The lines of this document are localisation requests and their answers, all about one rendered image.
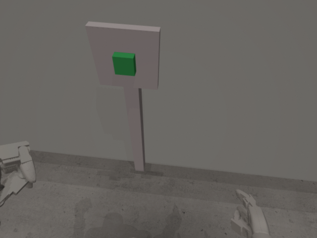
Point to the robot right hand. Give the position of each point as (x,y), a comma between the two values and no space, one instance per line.
(253,219)

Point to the panel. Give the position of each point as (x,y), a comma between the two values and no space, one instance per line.
(144,42)

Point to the button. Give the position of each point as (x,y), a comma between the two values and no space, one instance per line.
(124,63)

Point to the robot left hand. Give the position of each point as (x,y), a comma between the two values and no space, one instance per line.
(15,159)

